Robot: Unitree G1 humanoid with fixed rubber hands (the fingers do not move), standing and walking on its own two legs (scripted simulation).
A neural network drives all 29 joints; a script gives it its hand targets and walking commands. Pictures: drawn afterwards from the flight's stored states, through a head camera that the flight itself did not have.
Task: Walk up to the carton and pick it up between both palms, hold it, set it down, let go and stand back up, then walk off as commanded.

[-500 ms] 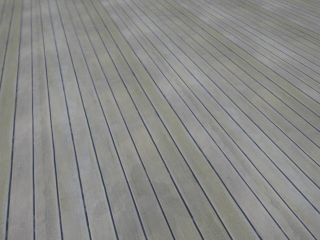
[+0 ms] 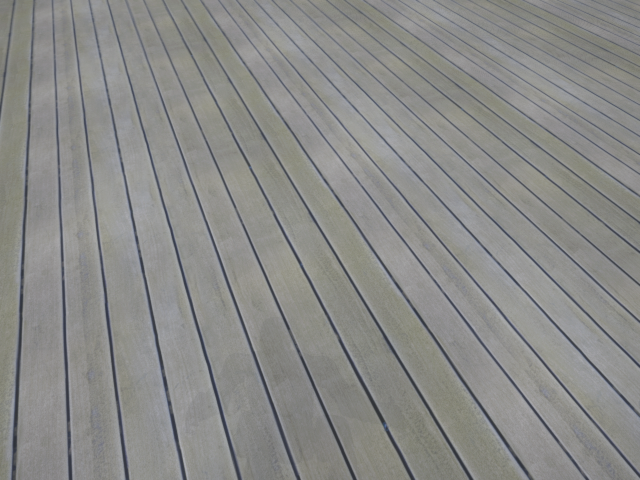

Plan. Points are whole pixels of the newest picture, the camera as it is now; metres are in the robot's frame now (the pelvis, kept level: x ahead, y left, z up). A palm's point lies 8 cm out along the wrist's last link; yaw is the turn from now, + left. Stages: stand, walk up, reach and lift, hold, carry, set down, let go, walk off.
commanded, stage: walk up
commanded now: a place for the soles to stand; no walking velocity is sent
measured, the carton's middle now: out of the picture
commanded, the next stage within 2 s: none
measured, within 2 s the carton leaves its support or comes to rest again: neither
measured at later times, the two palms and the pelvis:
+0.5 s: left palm out of the picture +0.11 +0.31 -0.12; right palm out of the picture -0.03 -0.31 -0.09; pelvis -0.07 +0.03 -0.01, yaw -17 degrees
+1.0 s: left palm out of the picture +0.13 +0.18 -0.12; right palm out of the picture -0.24 -0.31 -0.10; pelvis -0.15 +0.00 -0.01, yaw -34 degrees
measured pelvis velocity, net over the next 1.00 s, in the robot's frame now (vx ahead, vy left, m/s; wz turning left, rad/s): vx -0.15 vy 0.00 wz -0.60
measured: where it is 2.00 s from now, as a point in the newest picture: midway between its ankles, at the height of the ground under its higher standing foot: outside the picture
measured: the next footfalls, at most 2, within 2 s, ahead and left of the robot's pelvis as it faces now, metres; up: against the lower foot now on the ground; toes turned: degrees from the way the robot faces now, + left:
right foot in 0.60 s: -0.10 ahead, -0.13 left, +0.00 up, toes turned -20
left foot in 0.96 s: -0.06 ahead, +0.02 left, +0.00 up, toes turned -36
